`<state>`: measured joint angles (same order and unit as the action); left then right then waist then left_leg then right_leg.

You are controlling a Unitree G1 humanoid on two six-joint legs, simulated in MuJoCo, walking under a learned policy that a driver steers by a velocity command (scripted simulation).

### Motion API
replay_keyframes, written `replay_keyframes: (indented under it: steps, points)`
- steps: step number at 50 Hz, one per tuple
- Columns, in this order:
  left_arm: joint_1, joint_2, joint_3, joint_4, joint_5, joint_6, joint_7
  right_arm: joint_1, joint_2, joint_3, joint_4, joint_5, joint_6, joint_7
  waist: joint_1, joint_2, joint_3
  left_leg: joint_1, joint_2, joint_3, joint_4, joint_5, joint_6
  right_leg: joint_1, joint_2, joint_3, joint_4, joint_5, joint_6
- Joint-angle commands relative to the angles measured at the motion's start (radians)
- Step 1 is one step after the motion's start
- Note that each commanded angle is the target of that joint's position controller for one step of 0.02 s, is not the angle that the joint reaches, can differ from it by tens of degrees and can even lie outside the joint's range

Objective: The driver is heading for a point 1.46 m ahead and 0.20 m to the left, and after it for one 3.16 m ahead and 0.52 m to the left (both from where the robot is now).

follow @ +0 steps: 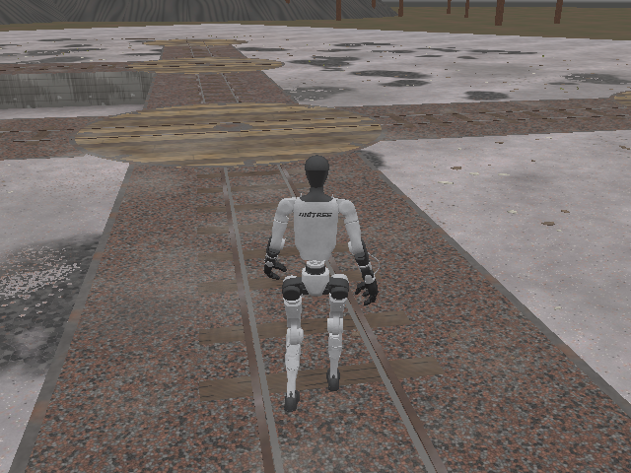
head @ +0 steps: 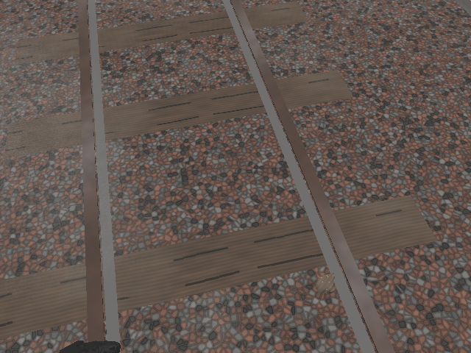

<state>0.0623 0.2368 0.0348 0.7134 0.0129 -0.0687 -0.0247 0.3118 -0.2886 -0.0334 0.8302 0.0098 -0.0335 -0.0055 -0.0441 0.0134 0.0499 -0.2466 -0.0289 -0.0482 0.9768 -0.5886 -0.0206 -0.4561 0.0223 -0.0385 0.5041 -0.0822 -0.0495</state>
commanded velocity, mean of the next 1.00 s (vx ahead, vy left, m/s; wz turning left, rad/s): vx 0.02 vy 0.00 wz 0.00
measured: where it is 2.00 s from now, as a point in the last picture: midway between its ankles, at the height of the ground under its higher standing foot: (245, 308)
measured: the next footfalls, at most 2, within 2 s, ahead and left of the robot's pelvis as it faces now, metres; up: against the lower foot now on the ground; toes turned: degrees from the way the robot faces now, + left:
left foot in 0.20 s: +0.09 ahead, +0.15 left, +0.00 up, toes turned +0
left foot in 1.72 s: +0.57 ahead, +0.12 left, +0.00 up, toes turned +2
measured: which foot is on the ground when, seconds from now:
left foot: up 0.00-0.18, down 0.20-1.00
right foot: down 0.00-1.00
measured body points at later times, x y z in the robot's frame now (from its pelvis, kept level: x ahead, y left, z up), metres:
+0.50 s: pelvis +0.08 +0.03 +0.01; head +0.09 +0.03 +0.46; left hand +0.18 +0.28 -0.13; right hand +0.15 -0.22 -0.12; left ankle +0.05 +0.15 -0.73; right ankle +0.11 -0.10 -0.73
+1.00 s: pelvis +0.09 +0.04 +0.01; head +0.10 +0.04 +0.46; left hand +0.16 +0.30 -0.14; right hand +0.13 -0.22 -0.13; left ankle +0.05 +0.15 -0.73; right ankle +0.11 -0.10 -0.73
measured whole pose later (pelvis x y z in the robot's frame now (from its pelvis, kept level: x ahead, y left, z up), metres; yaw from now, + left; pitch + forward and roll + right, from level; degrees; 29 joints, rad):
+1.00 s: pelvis +0.09 +0.04 +0.01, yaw -1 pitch -2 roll +0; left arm 0.12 0.23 0.05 1.12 0.00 0.02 0.04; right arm 0.26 -0.22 -0.02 0.99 0.00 -0.01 -0.03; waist 0.01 0.00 0.04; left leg -0.12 0.00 0.02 0.49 -0.33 0.01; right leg -0.24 -0.03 0.00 0.50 -0.23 0.02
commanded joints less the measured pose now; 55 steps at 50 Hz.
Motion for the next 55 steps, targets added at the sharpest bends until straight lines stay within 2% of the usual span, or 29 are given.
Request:
replay_keyframes:
  steps: [1,2,3,4,5,7,8,9,10,11,12,13,15,16,18,23,32,48,49,50,51,52,53,54,55]
  points:
    - [0.049,0.096,0.021,-0.021,-0.011,0.015,0.007,0.025,-0.110,-0.030,-0.057,-0.002,0.030,-0.015,0.039,-0.072,-0.177,-0.263,0.094,-0.041,0.118,-0.001,-0.042,0.343,-0.299,0.344,-0.179,0.180,-0.213]
    - [0.003,0.104,0.024,-0.018,0.000,0.021,0.008,0.034,-0.095,-0.029,-0.057,-0.008,0.050,-0.023,0.007,-0.107,-0.140,-0.175,0.111,-0.033,0.016,0.032,-0.049,0.213,-0.260,0.295,-0.222,0.066,-0.183]
    - [-0.028,0.115,0.029,-0.015,0.011,0.026,0.008,0.053,-0.073,-0.023,-0.046,-0.009,0.061,-0.029,-0.008,-0.140,-0.118,-0.092,0.093,0.002,-0.062,0.048,-0.054,0.120,-0.223,0.245,-0.248,0.020,-0.171]
    - [-0.034,0.119,0.031,-0.009,0.017,0.028,0.010,0.071,-0.053,-0.018,-0.036,-0.014,0.065,-0.034,-0.012,-0.156,-0.123,-0.040,0.086,0.017,-0.123,0.068,-0.054,0.088,-0.209,0.216,-0.256,0.009,-0.173]
    - [-0.028,0.119,0.032,0.000,0.017,0.029,0.014,0.077,-0.047,-0.015,-0.030,-0.018,0.064,-0.036,-0.009,-0.155,-0.142,0.000,0.086,0.022,-0.182,0.119,-0.047,0.086,-0.206,0.203,-0.255,-0.022,-0.174]
    - [-0.034,0.121,0.032,0.015,0.005,0.035,0.022,0.086,-0.049,-0.017,-0.014,-0.020,0.062,-0.034,-0.017,-0.133,-0.161,0.089,0.078,0.044,-0.315,0.304,-0.024,0.061,-0.200,0.184,-0.251,-0.169,-0.154]
    - [-0.034,0.114,0.029,0.024,-0.002,0.039,0.025,0.087,-0.046,-0.017,-0.008,-0.027,0.061,-0.031,-0.023,-0.127,-0.155,0.139,0.066,0.061,-0.374,0.375,-0.010,0.030,-0.186,0.171,-0.246,-0.283,-0.126]
    - [-0.019,0.089,0.021,0.038,-0.003,0.042,0.027,0.071,-0.048,-0.018,-0.013,-0.041,0.062,-0.028,-0.021,-0.116,-0.136,0.163,0.068,0.058,-0.409,0.384,0.007,-0.002,-0.162,0.162,-0.242,-0.407,-0.081]
    - [0.005,0.069,0.012,0.056,0.000,0.043,0.026,0.037,-0.065,-0.018,-0.035,-0.051,0.061,-0.030,-0.010,-0.086,-0.084,0.135,0.106,0.006,-0.483,0.371,0.032,-0.022,-0.132,0.149,-0.223,-0.491,-0.027]
    - [0.038,0.082,0.018,0.063,0.000,0.047,0.027,-0.006,-0.129,-0.032,-0.051,-0.043,0.060,-0.036,0.037,0.002,-0.018,-0.010,0.144,-0.042,-0.548,0.177,0.062,0.026,-0.075,0.097,-0.186,-0.477,0.019]
    - [0.029,0.087,0.020,0.068,0.001,0.048,0.033,-0.036,-0.116,-0.030,-0.046,-0.037,0.051,-0.036,0.048,0.073,0.012,-0.154,0.130,-0.049,-0.596,0.010,0.072,0.145,-0.049,0.064,-0.130,-0.364,0.041]
    - [0.028,0.085,0.020,0.072,0.001,0.047,0.037,-0.065,-0.078,-0.019,-0.047,-0.039,0.038,-0.035,0.058,0.106,0.018,-0.202,0.127,-0.050,-0.631,-0.006,0.059,0.214,-0.048,0.061,-0.083,-0.277,0.041]
    - [0.059,0.082,0.021,0.098,0.002,0.047,0.044,-0.090,-0.053,-0.012,-0.043,-0.038,0.014,-0.030,0.073,0.131,0.004,-0.195,0.121,-0.044,-0.632,0.082,0.032,0.261,-0.051,0.055,-0.048,-0.172,0.025]
    - [0.067,0.089,0.024,0.111,0.001,0.048,0.044,-0.076,-0.046,-0.010,-0.039,-0.033,0.004,-0.027,0.067,0.102,-0.006,-0.167,0.116,-0.036,-0.616,0.137,0.026,0.256,-0.056,0.061,-0.047,-0.145,0.015]
    - [0.066,0.082,0.023,0.132,-0.003,0.046,0.042,-0.039,-0.059,-0.013,-0.024,-0.024,-0.004,-0.026,0.053,0.048,-0.028,-0.102,0.107,-0.024,-0.577,0.248,0.025,0.246,-0.060,0.065,-0.044,-0.083,0.008]
    - [0.067,0.085,0.024,0.187,-0.012,0.048,0.040,-0.012,-0.056,-0.013,-0.002,-0.019,-0.003,-0.026,0.039,-0.001,-0.080,-0.024,0.094,-0.001,-0.533,0.450,0.036,0.283,-0.067,0.064,-0.014,0.094,0.014]
    - [0.063,0.101,0.028,0.277,-0.017,0.073,0.057,-0.021,-0.043,-0.013,0.041,-0.016,0.009,-0.020,0.044,-0.011,-0.075,0.014,0.082,0.016,-0.540,0.576,0.042,0.320,-0.073,0.066,-0.007,0.155,0.021]
    - [0.045,0.101,0.026,0.375,-0.015,0.084,0.068,-0.016,-0.032,-0.008,0.130,-0.017,0.015,-0.026,0.051,-0.002,-0.031,0.013,0.072,0.027,-0.597,0.475,0.042,0.321,-0.068,0.059,-0.053,0.067,0.036]
    - [0.063,0.092,0.024,0.388,-0.016,0.085,0.068,0.006,-0.031,-0.009,0.145,-0.015,0.017,-0.027,0.049,0.007,-0.050,0.022,0.066,0.029,-0.612,0.362,0.049,0.324,-0.050,0.037,-0.044,-0.039,0.036]
    - [0.068,0.093,0.027,0.393,-0.022,0.086,0.068,0.012,-0.051,-0.016,0.151,-0.008,0.020,-0.030,0.046,0.030,-0.031,0.009,0.071,0.010,-0.632,0.184,0.072,0.290,-0.017,0.001,-0.005,-0.210,0.034]
    - [0.059,0.093,0.029,0.390,-0.025,0.083,0.067,0.011,-0.078,-0.025,0.146,-0.003,0.023,-0.033,0.039,0.069,0.008,-0.009,0.103,-0.048,-0.671,-0.023,0.107,0.219,0.010,-0.030,0.049,-0.359,0.032]
    - [0.024,0.092,0.029,0.372,-0.025,0.072,0.063,0.029,-0.102,-0.033,0.143,0.003,0.020,-0.035,0.020,0.109,0.056,-0.011,0.173,-0.148,-0.736,-0.185,0.151,0.121,0.019,-0.048,0.126,-0.409,0.031]
    - [-0.011,0.080,0.026,0.350,-0.028,0.056,0.056,0.045,-0.137,-0.046,0.145,0.010,0.011,-0.036,0.006,0.160,0.102,-0.007,0.270,-0.278,-0.802,-0.266,0.206,0.042,0.005,-0.045,0.220,-0.376,0.021]
    - [-0.030,0.072,0.024,0.334,-0.034,0.039,0.047,0.051,-0.149,-0.053,0.148,0.013,-0.001,-0.038,0.003,0.174,0.143,-0.007,0.344,-0.367,-0.840,-0.255,0.249,-0.024,-0.039,-0.005,0.291,-0.356,0.005]
    - [-0.037,0.074,0.026,0.325,-0.041,0.025,0.038,0.049,-0.133,-0.051,0.148,0.008,-0.015,-0.037,0.006,0.165,0.163,0.033,0.375,-0.397,-0.844,-0.185,0.265,-0.096,-0.070,0.026,0.341,-0.394,-0.009]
